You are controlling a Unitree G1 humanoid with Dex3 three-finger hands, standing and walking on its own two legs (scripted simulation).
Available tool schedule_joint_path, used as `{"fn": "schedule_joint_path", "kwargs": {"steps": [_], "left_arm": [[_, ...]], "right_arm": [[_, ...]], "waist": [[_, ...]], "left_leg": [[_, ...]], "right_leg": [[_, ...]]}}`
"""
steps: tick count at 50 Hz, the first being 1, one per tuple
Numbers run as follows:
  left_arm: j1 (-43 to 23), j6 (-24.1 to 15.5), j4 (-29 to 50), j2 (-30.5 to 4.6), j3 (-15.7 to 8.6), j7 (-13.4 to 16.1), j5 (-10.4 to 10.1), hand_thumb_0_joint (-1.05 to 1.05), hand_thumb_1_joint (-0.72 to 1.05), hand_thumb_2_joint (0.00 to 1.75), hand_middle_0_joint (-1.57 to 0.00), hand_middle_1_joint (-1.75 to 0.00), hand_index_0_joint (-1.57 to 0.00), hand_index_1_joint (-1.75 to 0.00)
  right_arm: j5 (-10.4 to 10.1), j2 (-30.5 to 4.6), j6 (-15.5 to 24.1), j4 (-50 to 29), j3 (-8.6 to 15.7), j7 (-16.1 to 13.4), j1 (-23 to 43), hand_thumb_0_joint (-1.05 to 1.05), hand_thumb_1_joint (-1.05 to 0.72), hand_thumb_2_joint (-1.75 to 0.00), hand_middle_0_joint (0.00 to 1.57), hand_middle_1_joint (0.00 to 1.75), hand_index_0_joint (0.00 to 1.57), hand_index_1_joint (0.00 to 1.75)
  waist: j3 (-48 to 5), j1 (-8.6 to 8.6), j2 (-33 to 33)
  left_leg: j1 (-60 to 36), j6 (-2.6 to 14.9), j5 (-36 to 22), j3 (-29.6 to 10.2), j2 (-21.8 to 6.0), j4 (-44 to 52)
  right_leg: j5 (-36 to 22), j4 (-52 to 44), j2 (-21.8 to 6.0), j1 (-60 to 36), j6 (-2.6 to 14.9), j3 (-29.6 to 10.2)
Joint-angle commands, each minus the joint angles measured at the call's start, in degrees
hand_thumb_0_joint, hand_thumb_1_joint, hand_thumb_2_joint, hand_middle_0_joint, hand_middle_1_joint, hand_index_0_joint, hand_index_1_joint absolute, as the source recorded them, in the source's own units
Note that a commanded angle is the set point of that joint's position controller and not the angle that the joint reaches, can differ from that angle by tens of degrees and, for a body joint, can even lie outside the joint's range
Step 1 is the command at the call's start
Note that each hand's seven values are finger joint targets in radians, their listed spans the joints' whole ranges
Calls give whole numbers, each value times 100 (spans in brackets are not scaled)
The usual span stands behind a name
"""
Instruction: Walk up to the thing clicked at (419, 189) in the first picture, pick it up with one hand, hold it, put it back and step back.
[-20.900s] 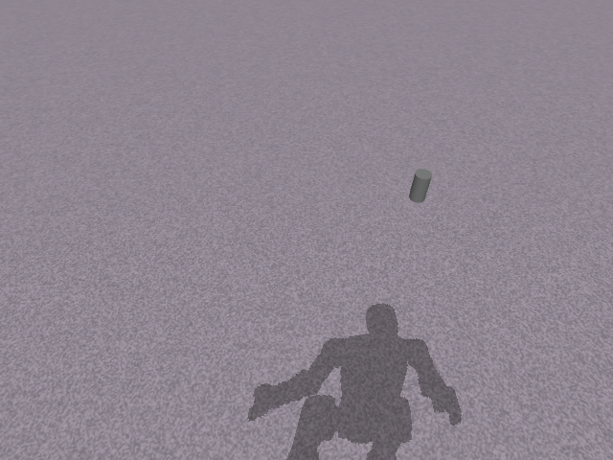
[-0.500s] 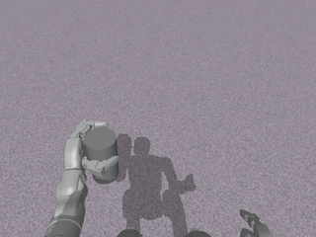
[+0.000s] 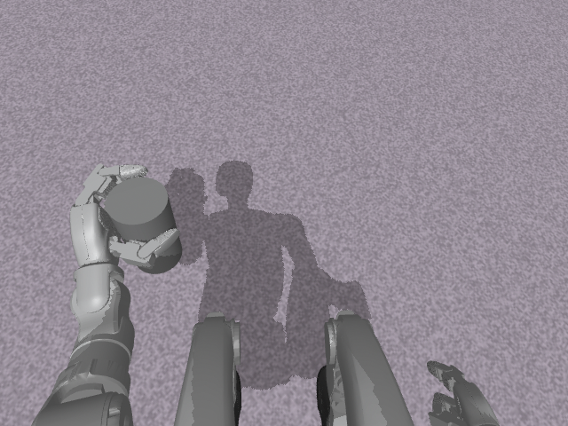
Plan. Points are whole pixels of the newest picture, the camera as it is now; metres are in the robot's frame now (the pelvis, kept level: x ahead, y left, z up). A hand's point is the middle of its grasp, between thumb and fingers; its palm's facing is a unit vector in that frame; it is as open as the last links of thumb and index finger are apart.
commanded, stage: crouch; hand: left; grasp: from the side
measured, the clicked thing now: (149, 229) +0.39 +0.21 -0.05
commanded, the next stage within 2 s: lower in 1.10 s
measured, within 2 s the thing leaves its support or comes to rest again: neither
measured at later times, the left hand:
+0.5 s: hand (170, 249) +0.41 +0.22 -0.22, palm faces +0.18 -0.98 -0.05, open 11.0 cm
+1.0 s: hand (178, 254) +0.43 +0.22 -0.30, palm faces +0.16 -0.99 -0.03, open 11.0 cm
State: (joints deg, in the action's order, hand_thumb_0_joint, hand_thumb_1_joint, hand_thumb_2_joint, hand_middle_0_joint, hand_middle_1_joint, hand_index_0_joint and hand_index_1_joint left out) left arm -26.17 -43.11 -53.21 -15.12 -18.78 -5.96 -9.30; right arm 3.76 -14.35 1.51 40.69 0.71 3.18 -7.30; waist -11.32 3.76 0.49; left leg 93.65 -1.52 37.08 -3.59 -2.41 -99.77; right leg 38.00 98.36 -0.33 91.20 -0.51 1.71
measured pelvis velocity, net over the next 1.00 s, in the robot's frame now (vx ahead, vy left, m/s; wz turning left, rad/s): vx -0.04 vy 0.01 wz -0.11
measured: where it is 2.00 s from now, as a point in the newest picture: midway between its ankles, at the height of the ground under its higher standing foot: outside the picture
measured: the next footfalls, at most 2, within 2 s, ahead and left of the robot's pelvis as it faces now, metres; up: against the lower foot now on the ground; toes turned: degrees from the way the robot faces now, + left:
none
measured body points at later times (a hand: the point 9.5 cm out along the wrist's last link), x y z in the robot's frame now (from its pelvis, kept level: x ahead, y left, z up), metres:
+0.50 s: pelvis -0.04 +0.00 -0.17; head +0.16 +0.04 +0.23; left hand +0.40 +0.27 -0.21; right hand +0.05 -0.27 -0.29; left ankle +0.06 +0.13 -0.50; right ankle +0.06 -0.13 -0.50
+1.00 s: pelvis -0.04 +0.01 -0.22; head +0.18 +0.07 +0.16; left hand +0.41 +0.28 -0.29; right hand +0.04 -0.28 -0.33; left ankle +0.06 +0.13 -0.50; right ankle +0.06 -0.13 -0.50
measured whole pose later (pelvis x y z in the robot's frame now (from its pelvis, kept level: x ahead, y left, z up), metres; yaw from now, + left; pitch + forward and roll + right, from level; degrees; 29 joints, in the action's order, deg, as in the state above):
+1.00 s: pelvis -0.04 +0.01 -0.22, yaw -6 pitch +26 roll -8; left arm -37.7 -46.7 -65.7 -30.1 -30.2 -8.6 -4.1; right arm 10.4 -17.2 -1.9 41.7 -8.6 6.5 -2.4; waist 1.9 10.5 -4.1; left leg 129.8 -2.7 38.6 -11.4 -0.8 -142.0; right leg 38.4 136.9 1.5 125.0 -1.8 5.7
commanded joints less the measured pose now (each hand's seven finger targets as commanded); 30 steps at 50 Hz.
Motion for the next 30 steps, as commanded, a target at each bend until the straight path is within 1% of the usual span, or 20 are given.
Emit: {"fn": "schedule_joint_path", "kwargs": {"steps": [1, 2, 5, 6, 8, 10, 11, 12, 13, 14, 15, 16, 17, 18, 20, 22, 24, 27, 29, 30], "left_arm": [[-1468, -605, 453, -760, -62, -158, 62, 0, 14, 126, -122, -136, -122, -137], [-1843, -681, 668, -1061, -225, -174, 129, 0, 13, 125, -121, -135, -122, -136], [-2272, -819, 517, -1383, -455, -216, 162, 0, 16, 125, -121, -136, -122, -137], [-2768, -928, 996, -1673, -598, -189, 189, 0, 15, 126, -122, -137, -123, -138], [-2719, -982, 686, -1913, -869, -127, 224, 0, 16, 128, -120, -137, -121, -138], [-2974, -1062, 659, -1825, -863, -64, 184, 0, 15, 128, -118, -135, -118, -136], [-3196, -1125, 931, -2048, -981, 21, 220, 0, 13, 128, -119, -136, -119, -137], [-3185, -1122, 868, -2202, -1101, 60, 251, 0, 11, 128, -117, -136, -118, -137], [-3094, -1092, 632, -2119, -1045, 75, 269, 0, 10, 128, -118, -136, -118, -137], [-3102, -1085, 561, -1880, -863, 44, 305, 0, 11, 127, -118, -135, -118, -136], [-2949, -1040, 200, -1875, -865, 32, 355, 0, 9, 128, -118, -135, -118, -137], [-3319, -1071, 449, -1920, -768, 5, 398, 0, 9, 127, -119, -135, -119, -137], [-3217, -1020, 190, -1976, -799, -35, 432, 0, 7, 126, -117, -134, -117, -136], [-3476, -1022, 431, -2210, -827, -66, 502, 0, 7, 124, -117, -132, -117, -134], [-3386, -934, 137, -2023, -709, -160, 476, 0, 7, 122, -117, -131, -117, -133], [-3317, -881, -19, -2181, -909, -171, 406, 0, 6, 120, -116, -130, -117, -131], [-3295, -865, 54, -2292, -1096, -160, 300, 0, 5, 120, -115, -129, -115, -131], [-3261, -828, -52, -2332, -1157, -152, 301, 0, 8, 122, -116, -132, -117, -133], [-3278, -860, -166, -2389, -1153, -148, 366, 0, 11, 122, -115, -130, -115, -131], [-3292, -889, -75, -2513, -1245, -142, 375, 0, 12, 121, -115, -130, -116, -131]], "right_arm": [[75, -1037, 164, -299, 333, 31, -468, 0, -91, -91, 20, 30, 20, 30], [98, -1059, 166, -281, 340, 39, -481, 0, -91, -91, 20, 30, 20, 30], [157, -1078, 144, -294, 276, 73, -398, 0, -91, -91, 20, 30, 20, 30], [190, -1087, 132, -230, 265, 87, -490, 0, -91, -91, 20, 30, 20, 30], [235, -1101, 114, -208, 211, 101, -440, 0, -91, -91, 20, 30, 20, 30], [281, -1118, 108, -174, 150, 127, -398, 0, -92, -92, 20, 30, 20, 30], [299, -1093, 97, -150, 143, 125, -420, 0, -92, -92, 20, 30, 20, 30], [307, -1101, 77, -128, 129, 119, -428, 0, -92, -92, 20, 30, 20, 30], [311, -1095, 54, -124, 114, 120, -414, 0, -92, -92, 20, 30, 20, 30], [322, -1085, 57, -91, 100, 133, -380, 0, -93, -92, 20, 30, 20, 30], [317, -1136, 59, -70, 108, 131, -316, 0, -93, -92, 20, 30, 20, 30], [336, -1146, 57, -44, 96, 128, -339, 0, -93, -92, 20, 30, 20, 30], [340, -1197, 44, -34, 105, 127, -338, 0, -93, -92, 20, 30, 20, 30], [357, -1216, 29, -10, 93, 112, -375, 0, -93, -92, 20, 30, 20, 30], [357, -1245, 13, 25, 63, 127, -390, 0, -93, -92, 20, 30, 20, 30], [377, -1300, -3, 39, 18, 129, -399, 0, -93, -92, 20, 30, 20, 30], [384, -1350, -37, -1, -40, 138, -436, 0, -93, -92, 20, 30, 20, 30], [404, -1418, -77, 12, -107, 153, -421, 0, -92, -91, 20, 30, 20, 30], [439, -1425, -106, -3, -174, 163, -375, 0, -92, -91, 20, 30, 20, 30], [447, -1442, -122, 18, -190, 160, -397, 0, -92, -91, 20, 30, 20, 30]], "waist": [[-3174, 178, -85], [-3207, 186, 30], [-3383, 127, 247], [-3745, 134, 520], [-3685, 63, 638], [-3711, 152, 739], [-3798, 109, 856], [-3759, 102, 936], [-3651, 142, 916], [-3538, 214, 963], [-3327, 250, 907], [-3372, 318, 1143], [-3450, 345, 1128], [-3438, 360, 1221], [-3240, 447, 1137], [-3237, 454, 932], [-3363, 374, 909], [-3161, 433, 924], [-2957, 499, 931], [-2979, 502, 907]], "left_leg": [[-1429, 318, -1602, 41, 195, 376], [-1231, 319, -1473, 72, 200, 238], [-1028, 268, -1193, 48, 194, -81], [-1128, 242, -1369, 49, 190, -217], [-1004, 219, -1197, 58, 188, -404], [-867, 207, -1080, 67, 184, -601], [-702, 182, -875, 99, 190, -644], [-619, 174, -713, 135, 186, -704], [-436, 164, -534, 142, 181, -770], [-349, 148, -389, 159, 179, -810], [-245, 145, -166, 147, 166, -840], [-248, 132, -102, 150, 168, -908], [-296, 141, -164, 130, 168, -1008], [-138, 144, -99, 168, 172, -1097], [85, 164, -53, 154, 178, -1262], [305, 189, -39, 153, 186, -1488], [380, 188, -226, 142, 211, -1640], [517, 173, -348, 52, 200, -1808], [725, 178, -300, 35, 198, -1922], [794, 183, -352, 19, 188, -2007]], "right_leg": [[-1740, -695, 165, -1169, 174, -62], [-1615, -602, 154, -1055, 175, -105], [-1234, -132, 167, -546, 226, -28], [-1382, 66, 169, -485, 240, -5], [-1144, 324, 184, -158, 254, 43], [-1052, 507, 184, 16, 253, 54], [-882, 581, 198, 8, 258, 43], [-736, 639, 195, 64, 254, 41], [-560, 701, 210, 176, 257, 55], [-477, 801, 210, 311, 261, 101], [-299, 878, 227, 557, 271, 170], [-327, 1010, 225, 743, 290, 226], [-410, 1117, 222, 845, 288, 279], [-383, 1208, 222, 881, 284, 293], [-373, 1353, 217, 1030, 273, 355], [-352, 1445, 230, 983, 240, 380], [-541, 1564, 231, 912, 230, 417], [-664, 1811, 241, 1142, 237, 502], [-664, 1890, 249, 1193, 221, 512], [-724, 1959, 264, 1161, 218, 531]]}}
